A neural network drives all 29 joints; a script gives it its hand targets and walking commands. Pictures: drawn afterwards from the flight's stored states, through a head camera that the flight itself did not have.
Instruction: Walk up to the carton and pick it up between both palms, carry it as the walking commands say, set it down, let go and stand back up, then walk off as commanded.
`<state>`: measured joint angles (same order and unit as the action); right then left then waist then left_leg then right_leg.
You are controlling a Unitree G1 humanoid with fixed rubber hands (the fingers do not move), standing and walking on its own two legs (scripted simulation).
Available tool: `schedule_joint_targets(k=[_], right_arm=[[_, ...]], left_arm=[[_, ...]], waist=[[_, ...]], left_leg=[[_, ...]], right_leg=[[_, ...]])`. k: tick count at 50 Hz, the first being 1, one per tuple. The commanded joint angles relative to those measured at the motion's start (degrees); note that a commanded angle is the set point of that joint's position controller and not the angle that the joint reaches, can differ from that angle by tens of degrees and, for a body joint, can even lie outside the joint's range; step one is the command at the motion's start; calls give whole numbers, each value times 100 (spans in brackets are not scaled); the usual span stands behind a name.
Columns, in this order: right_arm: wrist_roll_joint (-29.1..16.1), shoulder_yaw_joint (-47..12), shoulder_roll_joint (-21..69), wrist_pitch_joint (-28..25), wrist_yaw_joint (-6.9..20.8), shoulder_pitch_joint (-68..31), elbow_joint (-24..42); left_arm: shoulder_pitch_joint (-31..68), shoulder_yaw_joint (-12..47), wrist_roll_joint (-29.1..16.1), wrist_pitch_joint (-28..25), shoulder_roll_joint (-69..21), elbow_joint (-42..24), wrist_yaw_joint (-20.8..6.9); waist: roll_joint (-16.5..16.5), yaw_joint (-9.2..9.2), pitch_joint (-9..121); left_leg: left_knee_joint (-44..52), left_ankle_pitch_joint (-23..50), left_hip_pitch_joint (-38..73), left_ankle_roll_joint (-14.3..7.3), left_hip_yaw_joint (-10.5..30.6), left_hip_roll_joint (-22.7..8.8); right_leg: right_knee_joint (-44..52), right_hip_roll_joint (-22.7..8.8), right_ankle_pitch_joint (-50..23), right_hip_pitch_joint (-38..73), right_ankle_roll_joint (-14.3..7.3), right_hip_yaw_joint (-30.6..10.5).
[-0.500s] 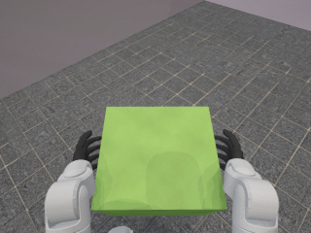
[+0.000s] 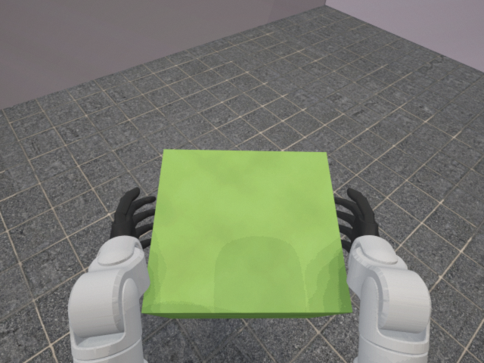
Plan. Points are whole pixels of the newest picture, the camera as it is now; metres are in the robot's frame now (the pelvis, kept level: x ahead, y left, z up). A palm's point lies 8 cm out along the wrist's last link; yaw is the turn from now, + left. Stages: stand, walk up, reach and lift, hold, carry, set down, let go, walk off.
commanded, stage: carry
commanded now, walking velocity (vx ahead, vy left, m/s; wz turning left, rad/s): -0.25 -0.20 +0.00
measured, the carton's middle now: (243, 241) +0.31 +0.01 +0.02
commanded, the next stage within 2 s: none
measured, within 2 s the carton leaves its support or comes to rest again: neither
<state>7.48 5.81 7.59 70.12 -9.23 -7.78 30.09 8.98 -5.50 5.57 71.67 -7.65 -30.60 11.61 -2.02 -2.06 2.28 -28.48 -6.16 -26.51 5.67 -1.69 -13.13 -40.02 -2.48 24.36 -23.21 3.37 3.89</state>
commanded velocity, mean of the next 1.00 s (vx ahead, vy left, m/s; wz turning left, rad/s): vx -0.25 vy -0.20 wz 0.00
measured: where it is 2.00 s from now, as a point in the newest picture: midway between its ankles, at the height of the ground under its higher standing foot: outside the picture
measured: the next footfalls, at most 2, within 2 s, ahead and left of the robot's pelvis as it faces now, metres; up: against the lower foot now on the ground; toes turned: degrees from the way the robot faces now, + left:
right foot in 0.04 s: +0.02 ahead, -0.18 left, +0.00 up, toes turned -6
left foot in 0.36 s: -0.13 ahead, -0.02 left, +0.00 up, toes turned +10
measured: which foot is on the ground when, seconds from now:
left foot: down 0.00-0.04, up 0.06-0.34, down 0.36-0.74, up 0.76-1.00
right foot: up 0.00-0.02, down 0.04-0.38, up 0.40-0.72, down 0.74-1.00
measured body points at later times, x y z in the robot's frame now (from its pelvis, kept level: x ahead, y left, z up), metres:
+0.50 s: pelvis -0.16 -0.14 +0.01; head -0.15 -0.11 +0.45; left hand +0.08 +0.05 +0.08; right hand +0.12 -0.28 +0.09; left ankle -0.17 -0.03 -0.73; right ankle -0.11 -0.25 -0.66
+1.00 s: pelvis -0.32 -0.31 -0.01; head -0.31 -0.32 +0.44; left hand -0.06 -0.15 +0.09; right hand -0.06 -0.48 +0.09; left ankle -0.37 -0.22 -0.69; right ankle -0.23 -0.39 -0.73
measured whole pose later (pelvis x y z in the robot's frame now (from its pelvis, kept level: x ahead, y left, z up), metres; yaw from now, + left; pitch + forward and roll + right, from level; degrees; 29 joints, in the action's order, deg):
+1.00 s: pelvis -0.32 -0.31 -0.01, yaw +2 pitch +3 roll +0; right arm 5.6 4.1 7.3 70.8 -11.5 -5.2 31.3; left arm 4.3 -4.9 6.5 68.9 -7.4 -30.3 9.2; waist -1.3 2.5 2.5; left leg -54.1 -30.7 -24.2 1.9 -7.1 -1.6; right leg -31.1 -0.4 7.9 -26.6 -4.2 7.4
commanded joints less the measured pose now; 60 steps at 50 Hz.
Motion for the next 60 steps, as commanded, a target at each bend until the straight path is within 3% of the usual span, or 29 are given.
schedule_joint_targets(k=[1,2,3,4,6,8,15,17,18,19,20,21,23,26,30,35,36,37,38,39,41,43,50,52,54,55,56,58,60], right_arm=[[-2165,-3819,4973,109,1288,-1671,308],[-2197,-3868,4957,129,1286,-1674,326],[-2175,-3884,4889,150,1286,-1537,327],[-2406,-4189,5166,159,1331,-1943,519],[-2706,-4562,5612,64,1394,-2627,762],[-2799,-4632,5707,7,1410,-2711,887],[-2529,-4235,5154,127,1351,-1900,285],[-2458,-4038,5079,164,1376,-1758,59],[-2425,-3924,5063,164,1396,-1765,-37],[-2363,-3795,5007,153,1415,-1788,-156],[-2227,-3643,5114,48,1438,-1699,-299],[-2334,-3778,5262,18,1490,-1958,-91],[-2303,-3751,5401,-65,1512,-2057,-11],[-2189,-3573,5247,-133,1442,-1803,96],[-2046,-3573,4922,-62,1336,-1681,195],[-2097,-3769,4923,21,1271,-1636,343],[-2140,-3826,4930,30,1269,-1613,370],[-2176,-3871,4916,50,1269,-1606,382],[-2160,-3900,4852,76,1269,-1473,400],[-2357,-4207,5082,91,1307,-1776,569],[-2669,-4556,5518,11,1371,-2491,760],[-2781,-4660,5683,-47,1397,-2651,879],[-2517,-4273,5073,80,1339,-1879,325],[-2434,-4068,4991,124,1361,-1708,94],[-2350,-3805,4950,124,1394,-1747,-118],[-2194,-3643,4994,40,1422,-1624,-289],[-2303,-3771,5108,18,1478,-1890,-86],[-2289,-3754,5264,-66,1502,-2018,27],[-2214,-3626,5179,-125,1472,-1843,78]], left_arm=[[1761,4065,-2321,74,-5181,-154,-1529],[1748,3986,-2271,80,-5130,-173,-1556],[1725,3923,-2227,52,-5026,-103,-1580],[1665,3880,-2239,-24,-5176,-78,-1591],[1811,3768,-2184,-141,-5440,-248,-1646],[1784,3668,-2153,-252,-5557,-366,-1665],[1341,3693,-2002,-133,-5052,-118,-1564],[1436,3796,-2066,-70,-5049,-21,-1543],[1537,3872,-2124,-54,-5065,29,-1528],[1650,3940,-2141,-44,-5100,83,-1512],[2241,4267,-2357,-47,-5251,-419,-1583],[2395,4242,-2332,-107,-5390,-312,-1566],[2432,4379,-2462,-188,-5639,-395,-1599],[2402,4472,-2520,-182,-5630,-422,-1608],[2099,4394,-2429,-73,-5343,-331,-1538],[1734,4239,-2351,10,-5210,-217,-1524],[1661,4171,-2316,18,-5172,-200,-1531],[1632,4087,-2257,25,-5116,-214,-1552],[1589,4019,-2204,4,-5009,-142,-1570],[1508,3976,-2225,-65,-5134,-144,-1581],[1650,3839,-2145,-170,-5357,-267,-1632],[1647,3725,-2106,-288,-5505,-356,-1662],[1236,3755,-1968,-171,-4980,-131,-1563],[1342,3850,-2034,-102,-4969,-48,-1541],[1523,3978,-2108,-62,-4988,79,-1511],[2075,4277,-2308,-52,-5099,-383,-1575],[2314,4261,-2294,-105,-5213,-342,-1557],[2386,4418,-2432,-177,-5544,-392,-1591],[2317,4489,-2483,-180,-5590,-358,-1608]], waist=[[-1159,218,1915],[-157,254,1744],[1732,264,1621],[2265,171,1540],[1491,188,1345],[1212,218,1329],[1397,152,1820],[1113,194,1836],[671,257,1776],[-256,294,1580],[-2384,358,1095],[-1412,250,802],[-343,158,901],[-852,227,1102],[-1242,242,1333],[-1525,219,1738],[-1201,217,1902],[-287,251,1812],[1637,271,1676],[2280,213,1734],[1476,202,1496],[1233,224,1381],[1397,158,1768],[1179,195,1825],[-187,261,1576],[-2237,373,1028],[-1417,268,597],[-316,186,605],[-573,220,825]], left_leg=[[-43,1208,1147,-414,193,-416],[-800,-344,401,-220,-152,-11],[-2120,-2752,-866,76,-808,601],[-3859,-3614,-801,8,-284,835],[-4889,-2633,-563,-169,-73,770],[-4747,-1980,-626,-189,-216,810],[-1549,-2439,308,-527,-354,1144],[-108,-1774,976,-613,-282,983],[873,-986,1758,-646,-37,559],[1321,-779,2610,-818,879,-363],[1218,1289,2240,-1624,2670,-2051],[1085,2398,1854,-1775,2075,-2081],[841,1440,1365,-1306,1015,-1293],[350,1963,1599,-949,66,-458],[354,2739,1666,-1111,475,-790],[19,2170,1447,-665,321,-667],[-315,1573,1174,-465,132,-415],[-1005,54,467,-253,-122,-60],[-2219,-2768,-865,54,-736,559],[-3912,-3764,-799,19,-338,835],[-4917,-2721,-569,-165,-92,755],[-4862,-2048,-580,-178,-229,790],[-1568,-2595,374,-551,-410,1162],[-165,-2105,1013,-661,-392,1051],[1328,-1194,2605,-786,638,-130],[1398,-64,2061,-1576,2694,-1926],[1402,958,1513,-1761,2213,-2208],[1183,-36,950,-1278,1104,-1336],[707,581,1233,-939,178,-577]], right_leg=[[1926,102,-644,1160,-73,396],[2477,-452,-1233,1604,-193,-99],[2564,-1930,-2557,1640,-871,-1516],[2111,-2068,-3857,840,-1629,-1482],[1848,-1361,-3613,486,-1385,-275],[1509,-1044,-3357,852,-1255,30],[1753,-1416,-3402,1516,-1535,-1313],[1844,-1323,-3034,1255,-1300,-1281],[1608,-1148,-2583,615,-983,-1006],[986,-771,-1619,-572,-593,-641],[-339,-55,321,-1830,-141,144],[-1747,-47,546,-1845,-71,-257],[-2770,-70,-91,-1534,-97,-657],[-2666,60,-409,-1471,-96,-440],[-1402,40,203,-1040,39,107],[1127,222,-447,394,38,430],[1805,160,-725,1037,-31,455],[2338,-348,-1359,1529,-153,-37],[2409,-1824,-2982,1718,-819,-1469],[1950,-2074,-4245,1027,-1542,-1568],[1801,-1373,-3585,548,-1348,-400],[1648,-1044,-2806,706,-1220,-95],[2175,-1390,-2412,1293,-1446,-1370],[2258,-1291,-2224,1134,-1218,-1329],[1440,-753,-1209,-535,-554,-699],[-124,-78,188,-1731,-103,48],[-1661,-35,411,-1898,-36,-193],[-2810,-15,-188,-1641,-61,-662],[-3068,72,-661,-1648,-122,-624]])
